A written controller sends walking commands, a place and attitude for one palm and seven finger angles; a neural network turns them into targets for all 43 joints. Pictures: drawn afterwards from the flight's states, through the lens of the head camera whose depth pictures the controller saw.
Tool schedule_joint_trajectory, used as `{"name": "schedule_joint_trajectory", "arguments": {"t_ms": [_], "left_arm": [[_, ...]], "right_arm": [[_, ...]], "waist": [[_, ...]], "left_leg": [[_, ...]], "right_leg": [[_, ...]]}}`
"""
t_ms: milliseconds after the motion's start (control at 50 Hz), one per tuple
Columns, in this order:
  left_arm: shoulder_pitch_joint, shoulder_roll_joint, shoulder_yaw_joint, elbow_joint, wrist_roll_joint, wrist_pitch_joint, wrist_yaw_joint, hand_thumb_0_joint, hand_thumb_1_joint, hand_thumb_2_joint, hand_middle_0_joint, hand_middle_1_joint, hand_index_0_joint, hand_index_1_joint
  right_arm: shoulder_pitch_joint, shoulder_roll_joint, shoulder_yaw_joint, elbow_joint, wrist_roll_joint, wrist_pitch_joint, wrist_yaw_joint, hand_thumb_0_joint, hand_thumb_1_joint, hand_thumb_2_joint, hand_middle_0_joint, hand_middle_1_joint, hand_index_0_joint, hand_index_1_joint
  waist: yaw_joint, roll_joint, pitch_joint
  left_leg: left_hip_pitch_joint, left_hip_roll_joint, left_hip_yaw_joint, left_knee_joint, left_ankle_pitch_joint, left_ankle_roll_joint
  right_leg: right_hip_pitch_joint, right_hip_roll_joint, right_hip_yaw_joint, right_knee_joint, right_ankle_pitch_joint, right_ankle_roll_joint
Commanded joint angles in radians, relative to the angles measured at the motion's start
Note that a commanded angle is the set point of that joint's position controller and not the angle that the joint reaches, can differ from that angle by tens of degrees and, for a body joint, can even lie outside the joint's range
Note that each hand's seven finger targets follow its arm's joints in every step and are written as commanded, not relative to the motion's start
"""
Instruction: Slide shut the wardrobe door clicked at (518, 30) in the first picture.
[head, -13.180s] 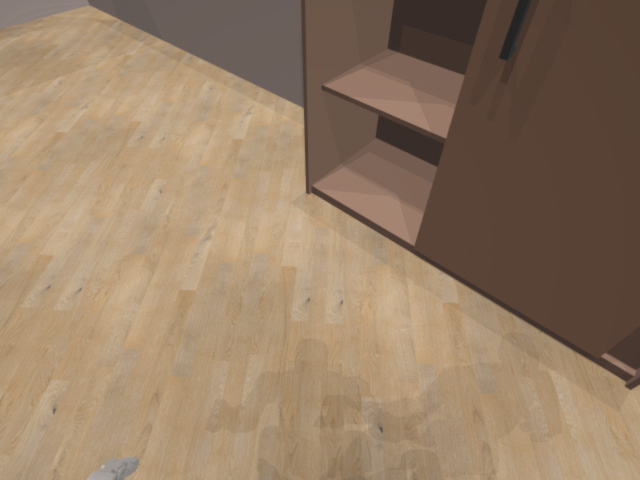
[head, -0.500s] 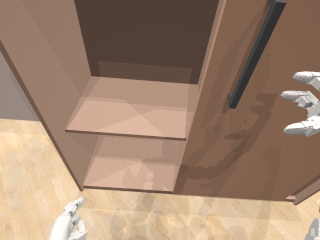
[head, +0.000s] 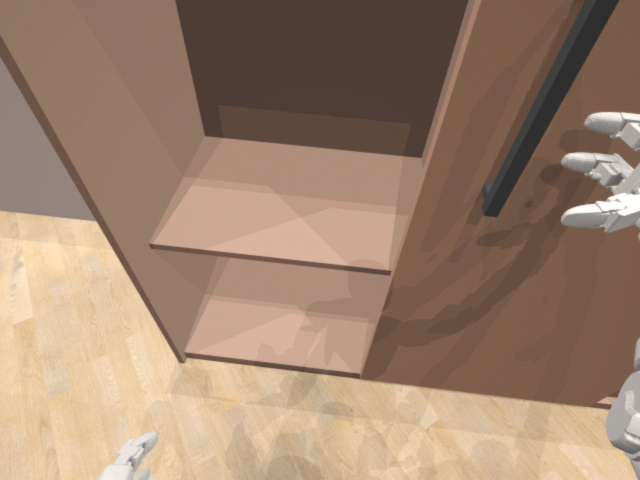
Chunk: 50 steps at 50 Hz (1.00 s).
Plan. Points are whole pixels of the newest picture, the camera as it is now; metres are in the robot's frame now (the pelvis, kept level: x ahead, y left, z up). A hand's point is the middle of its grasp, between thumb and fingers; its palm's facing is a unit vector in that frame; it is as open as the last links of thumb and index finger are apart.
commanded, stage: move the hooked fingers beside the handle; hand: right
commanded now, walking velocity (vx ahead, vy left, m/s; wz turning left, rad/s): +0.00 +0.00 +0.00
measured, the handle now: (531, 116) +0.51 -0.19 +0.23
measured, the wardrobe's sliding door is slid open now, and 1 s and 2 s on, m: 0.57 0.57 0.57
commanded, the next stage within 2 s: feel for the door with the fingertips in 1.08 s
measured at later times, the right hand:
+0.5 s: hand (596, 163) +0.46 -0.26 +0.20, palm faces +0.04 +1.00 -0.04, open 13.7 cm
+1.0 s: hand (606, 164) +0.45 -0.27 +0.21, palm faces +0.05 +1.00 -0.04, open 13.9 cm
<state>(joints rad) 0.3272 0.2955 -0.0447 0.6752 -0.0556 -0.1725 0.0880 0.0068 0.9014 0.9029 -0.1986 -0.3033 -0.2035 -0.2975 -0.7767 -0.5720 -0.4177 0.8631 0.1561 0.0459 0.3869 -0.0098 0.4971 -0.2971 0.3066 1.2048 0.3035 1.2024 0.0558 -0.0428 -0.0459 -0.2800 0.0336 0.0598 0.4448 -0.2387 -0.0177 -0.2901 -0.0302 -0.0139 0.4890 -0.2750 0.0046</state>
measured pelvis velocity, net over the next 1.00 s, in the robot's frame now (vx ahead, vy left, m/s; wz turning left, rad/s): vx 0.00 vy -0.01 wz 0.01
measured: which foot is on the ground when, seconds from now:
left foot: down 0.00-1.00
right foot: down 0.00-1.00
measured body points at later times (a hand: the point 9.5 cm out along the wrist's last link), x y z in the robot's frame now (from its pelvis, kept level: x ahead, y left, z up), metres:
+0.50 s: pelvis +0.00 +0.00 +0.00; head +0.04 +0.00 +0.45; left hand +0.05 +0.27 -0.12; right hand +0.45 -0.32 +0.21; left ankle -0.01 +0.13 -0.74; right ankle -0.02 -0.12 -0.74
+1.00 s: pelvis +0.00 -0.01 +0.00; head +0.03 +0.00 +0.45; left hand +0.05 +0.27 -0.11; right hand +0.44 -0.32 +0.21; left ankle -0.01 +0.13 -0.74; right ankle -0.02 -0.12 -0.74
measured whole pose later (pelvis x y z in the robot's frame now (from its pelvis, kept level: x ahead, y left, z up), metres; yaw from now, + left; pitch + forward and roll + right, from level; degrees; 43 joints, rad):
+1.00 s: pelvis +0.00 -0.01 +0.00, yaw +1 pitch +7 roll +1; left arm 0.38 0.30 -0.03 0.67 -0.05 -0.10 0.08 0.00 0.90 0.90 -0.20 -0.30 -0.20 -0.30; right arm -0.87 -0.66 -0.45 1.04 0.13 -0.06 0.42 -0.01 0.50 -0.30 0.32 1.22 0.31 1.21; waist 0.09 -0.03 -0.06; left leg -0.34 0.03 0.05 0.47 -0.24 -0.02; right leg -0.36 -0.03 -0.02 0.53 -0.29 0.00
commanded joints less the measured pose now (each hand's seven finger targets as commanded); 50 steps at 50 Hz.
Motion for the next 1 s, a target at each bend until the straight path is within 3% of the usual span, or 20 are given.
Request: {"name": "schedule_joint_trajectory", "arguments": {"t_ms": [0, 100, 120, 220, 260, 300, 340, 380, 420, 480, 520, 540, 600, 680, 700, 780, 840, 900, 920, 980], "left_arm": [[0.027, 0.156, 0.060, -0.109, 0.000, -0.031, 0.011, 0.000, 0.900, 0.900, -0.200, -0.300, -0.200, -0.300], [0.057, 0.163, 0.064, -0.089, -0.003, -0.011, 0.012, 0.000, 0.900, 0.900, -0.200, -0.300, -0.200, -0.300], [0.065, 0.168, 0.064, -0.083, -0.005, -0.008, 0.013, 0.000, 0.900, 0.900, -0.200, -0.300, -0.200, -0.300], [0.096, 0.167, 0.071, -0.076, 0.003, 0.002, 0.012, 0.000, 0.900, 0.900, -0.200, -0.300, -0.200, -0.300], [0.101, 0.166, 0.071, -0.063, 0.002, 0.006, 0.014, 0.000, 0.900, 0.900, -0.200, -0.300, -0.200, -0.300], [0.110, 0.174, 0.072, -0.050, 0.003, 0.012, 0.014, 0.000, 0.900, 0.900, -0.200, -0.300, -0.200, -0.300], [0.110, 0.171, 0.073, -0.056, 0.004, 0.009, 0.011, 0.000, 0.900, 0.900, -0.200, -0.300, -0.200, -0.300], [0.108, 0.167, 0.069, -0.056, 0.003, 0.012, 0.012, 0.000, 0.900, 0.900, -0.200, -0.300, -0.200, -0.300], [0.112, 0.173, 0.070, -0.050, 0.004, 0.015, 0.011, 0.000, 0.900, 0.900, -0.200, -0.300, -0.200, -0.300], [0.108, 0.170, 0.069, -0.052, 0.003, 0.013, 0.012, 0.000, 0.900, 0.900, -0.200, -0.300, -0.200, -0.300], [0.111, 0.173, 0.068, -0.053, 0.003, 0.017, 0.012, 0.000, 0.900, 0.900, -0.200, -0.300, -0.200, -0.300], [0.104, 0.169, 0.065, -0.055, 0.001, 0.015, 0.012, 0.000, 0.900, 0.900, -0.200, -0.300, -0.200, -0.300], [0.113, 0.177, 0.067, -0.053, 0.006, 0.020, 0.012, 0.000, 0.900, 0.900, -0.200, -0.300, -0.200, -0.300], [0.099, 0.170, 0.062, -0.065, 0.001, 0.019, 0.012, 0.000, 0.900, 0.900, -0.200, -0.300, -0.200, -0.300], [0.106, 0.175, 0.063, -0.064, 0.003, 0.023, 0.011, 0.000, 0.900, 0.900, -0.200, -0.300, -0.200, -0.300], [0.096, 0.169, 0.062, -0.082, 0.002, 0.021, 0.010, 0.000, 0.900, 0.900, -0.200, -0.300, -0.200, -0.300], [0.095, 0.172, 0.062, -0.087, 0.000, 0.027, 0.008, 0.000, 0.900, 0.900, -0.200, -0.300, -0.200, -0.300], [0.093, 0.175, 0.063, -0.092, -0.002, 0.034, 0.007, 0.000, 0.900, 0.900, -0.200, -0.300, -0.200, -0.300], [0.091, 0.174, 0.063, -0.098, -0.002, 0.034, 0.005, 0.000, 0.900, 0.900, -0.200, -0.300, -0.200, -0.300], [0.083, 0.172, 0.069, -0.108, -0.002, 0.031, 0.004, 0.000, 0.900, 0.900, -0.200, -0.300, -0.200, -0.300]], "right_arm": [[-0.482, -0.367, -0.085, -0.213, 0.013, -0.109, -0.008, 0.000, 0.500, -0.300, 0.300, 1.200, 0.300, 1.200], [-0.521, -0.338, -0.045, -0.092, 0.003, -0.113, 0.012, 0.000, 0.500, -0.300, 0.300, 1.200, 0.300, 1.200], [-0.540, -0.363, -0.059, -0.066, 0.001, -0.113, 0.012, 0.000, 0.500, -0.300, 0.300, 1.200, 0.300, 1.200], [-0.598, -0.369, -0.054, -0.097, -0.005, -0.150, 0.017, 0.000, 0.500, -0.300, 0.300, 1.200, 0.300, 1.200], [-0.638, -0.324, -0.019, -0.059, 0.004, -0.151, 0.021, 0.000, 0.500, -0.300, 0.300, 1.200, 0.300, 1.200], [-0.632, -0.328, -0.024, -0.006, 0.006, -0.153, 0.017, 0.000, 0.500, -0.300, 0.300, 1.200, 0.300, 1.200], [-0.640, -0.351, -0.042, -0.047, 0.000, -0.166, 0.016, 0.000, 0.500, -0.300, 0.300, 1.200, 0.300, 1.200], [-0.632, -0.322, -0.018, -0.046, -0.002, -0.167, 0.016, 0.000, 0.500, -0.300, 0.300, 1.200, 0.300, 1.200], [-0.655, -0.326, -0.023, -0.032, 0.006, -0.169, 0.011, 0.000, 0.500, -0.300, 0.300, 1.200, 0.300, 1.200], [-0.645, -0.319, -0.020, -0.010, 0.001, -0.171, 0.011, 0.000, 0.500, -0.300, 0.300, 1.200, 0.300, 1.200], [-0.659, -0.337, -0.028, -0.011, 0.000, -0.177, 0.007, 0.000, 0.500, -0.300, 0.300, 1.200, 0.300, 1.200], [-0.660, -0.315, -0.007, -0.008, -0.002, -0.179, 0.011, 0.000, 0.500, -0.300, 0.300, 1.200, 0.300, 1.200], [-0.648, -0.369, -0.051, 0.010, -0.005, -0.184, 0.007, 0.000, 0.500, -0.300, 0.300, 1.200, 0.300, 1.200], [-0.656, -0.354, -0.035, -0.003, -0.003, -0.192, 0.017, 0.000, 0.500, -0.300, 0.300, 1.200, 0.300, 1.200], [-0.632, -0.373, -0.054, 0.018, -0.002, -0.191, 0.016, 0.000, 0.500, -0.300, 0.300, 1.200, 0.300, 1.200], [-0.635, -0.378, -0.059, -0.038, -0.002, -0.196, 0.020, 0.000, 0.500, -0.300, 0.300, 1.200, 0.300, 1.200], [-0.573, -0.411, -0.099, -0.032, 0.006, -0.183, 0.020, 0.000, 0.500, -0.300, 0.300, 1.200, 0.300, 1.200], [-0.560, -0.398, -0.076, -0.030, -0.004, -0.169, 0.027, 0.000, 0.500, -0.300, 0.300, 1.200, 0.300, 1.200], [-0.572, -0.403, -0.075, -0.063, -0.006, -0.169, 0.028, 0.000, 0.500, -0.300, 0.300, 1.200, 0.300, 1.200], [-0.533, -0.366, -0.070, -0.114, 0.017, -0.160, 0.036, 0.000, 0.500, -0.300, 0.300, 1.200, 0.300, 1.200]], "waist": [[-0.007, -0.045, -0.348], [0.021, -0.025, -0.271], [0.024, -0.027, -0.263], [0.029, -0.084, -0.378], [0.053, -0.038, -0.323], [0.054, -0.015, -0.293], [0.038, -0.087, -0.349], [0.042, -0.092, -0.331], [0.053, -0.039, -0.316], [0.047, -0.074, -0.321], [0.052, -0.038, -0.316], [0.051, -0.070, -0.307], [0.046, -0.033, -0.320], [0.048, -0.056, -0.315], [0.043, -0.029, -0.308], [0.035, -0.074, -0.350], [0.022, -0.046, -0.343], [0.026, -0.053, -0.315], [0.023, -0.079, -0.323], [0.019, -0.076, -0.361]], "left_leg": [[0.125, -0.038, -0.010, -0.009, 0.375, 0.039], [0.065, -0.041, -0.007, -0.015, 0.341, 0.035], [0.054, -0.040, -0.007, -0.016, 0.321, 0.034], [0.069, -0.041, -0.010, 0.002, 0.383, 0.038], [0.033, -0.045, -0.005, -0.006, 0.361, 0.032], [0.017, -0.045, -0.005, -0.011, 0.328, 0.034], [0.036, -0.042, -0.008, -0.003, 0.337, 0.038], [0.016, -0.044, -0.001, -0.002, 0.324, 0.040], [0.017, -0.044, -0.003, -0.008, 0.316, 0.035], [0.005, -0.043, -0.004, -0.006, 0.291, 0.038], [0.015, -0.043, -0.006, -0.008, 0.292, 0.035], [0.006, -0.041, -0.007, -0.007, 0.285, 0.038], [0.019, -0.041, -0.006, -0.001, 0.295, 0.038], [0.011, -0.040, -0.007, -0.001, 0.288, 0.036], [0.017, -0.040, -0.009, -0.002, 0.284, 0.036], [0.028, -0.041, -0.008, 0.005, 0.303, 0.037], [0.053, -0.041, -0.008, 0.006, 0.331, 0.036], [0.044, -0.039, -0.008, 0.007, 0.330, 0.037], [0.044, -0.040, -0.007, 0.007, 0.327, 0.037], [0.042, -0.043, -0.004, 0.009, 0.333, 0.039]], "right_leg": [[0.165, 0.028, 0.018, -0.021, 0.376, -0.036], [0.126, 0.026, 0.011, -0.020, 0.330, -0.036], [0.113, 0.027, 0.014, -0.022, 0.304, -0.036], [0.180, 0.024, 0.020, 0.001, 0.402, -0.031], [0.158, 0.021, 0.023, 0.000, 0.372, -0.032], [0.132, 0.020, 0.019, -0.001, 0.333, -0.036], [0.159, 0.025, 0.024, -0.001, 0.354, -0.031], [0.168, 0.020, 0.034, -0.003, 0.367, -0.025], [0.144, 0.019, 0.029, -0.003, 0.332, -0.032], [0.149, 0.020, 0.031, -0.005, 0.313, -0.030], [0.132, 0.020, 0.029, -0.005, 0.300, -0.034], [0.137, 0.021, 0.029, -0.006, 0.294, -0.032], [0.125, 0.019, 0.029, 0.002, 0.303, -0.034], [0.129, 0.020, 0.030, -0.003, 0.291, -0.032], [0.111, 0.019, 0.026, 0.002, 0.281, -0.035], [0.142, 0.022, 0.033, -0.001, 0.313, -0.030], [0.123, 0.022, 0.026, 0.002, 0.328, -0.034], [0.107, 0.021, 0.017, 0.002, 0.324, -0.036], [0.113, 0.023, 0.023, -0.002, 0.326, -0.033], [0.158, 0.018, 0.030, 0.003, 0.362, -0.030]]}}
